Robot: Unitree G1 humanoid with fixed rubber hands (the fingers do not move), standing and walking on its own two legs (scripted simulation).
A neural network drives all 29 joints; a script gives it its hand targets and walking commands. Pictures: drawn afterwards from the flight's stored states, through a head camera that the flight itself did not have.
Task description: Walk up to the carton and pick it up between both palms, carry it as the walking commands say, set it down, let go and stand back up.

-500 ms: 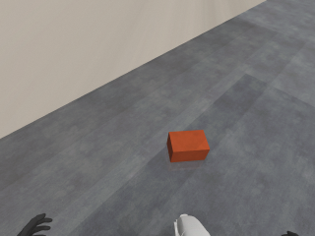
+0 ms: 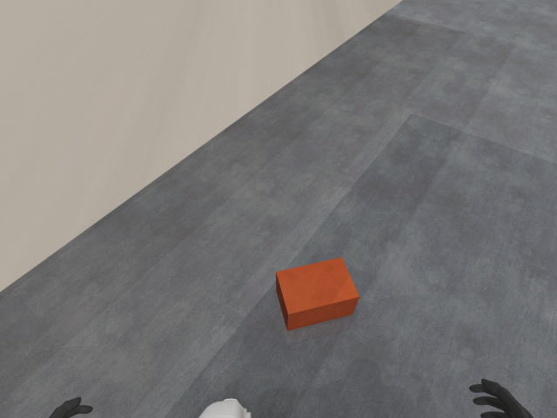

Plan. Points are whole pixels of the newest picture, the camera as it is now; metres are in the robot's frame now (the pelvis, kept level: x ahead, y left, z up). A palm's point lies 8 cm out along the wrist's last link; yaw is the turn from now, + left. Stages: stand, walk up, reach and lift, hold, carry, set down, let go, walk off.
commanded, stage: walk up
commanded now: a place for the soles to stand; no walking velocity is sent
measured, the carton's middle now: (315, 293) +0.65 -0.10 -0.69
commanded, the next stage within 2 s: none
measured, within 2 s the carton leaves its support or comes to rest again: neither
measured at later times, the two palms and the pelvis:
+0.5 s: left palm (187, 270) +0.36 +0.20 -0.06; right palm out of the picture +0.15 -0.42 -0.08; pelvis +0.15 -0.08 -0.01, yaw -10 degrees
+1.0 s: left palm (188, 267) +0.38 +0.20 -0.07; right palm out of the picture +0.27 -0.43 -0.07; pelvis +0.20 -0.09 +0.02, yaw -9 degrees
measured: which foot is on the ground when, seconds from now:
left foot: up 0.00-0.00, down 0.02-0.40, up 0.42-0.64, down 0.66-1.00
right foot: down 0.00-0.02, up 0.04-0.40, down 0.42-1.00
